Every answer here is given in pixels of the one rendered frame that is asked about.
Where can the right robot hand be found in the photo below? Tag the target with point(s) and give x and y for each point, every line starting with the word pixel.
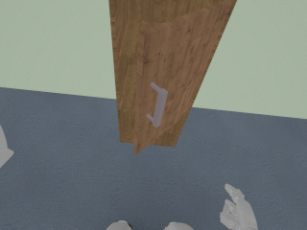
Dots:
pixel 241 215

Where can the handle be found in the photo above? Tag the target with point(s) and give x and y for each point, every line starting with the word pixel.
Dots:
pixel 160 104

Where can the left robot hand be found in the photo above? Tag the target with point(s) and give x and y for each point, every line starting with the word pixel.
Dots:
pixel 5 153

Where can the cupboard door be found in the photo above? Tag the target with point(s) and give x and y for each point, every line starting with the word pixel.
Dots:
pixel 173 55

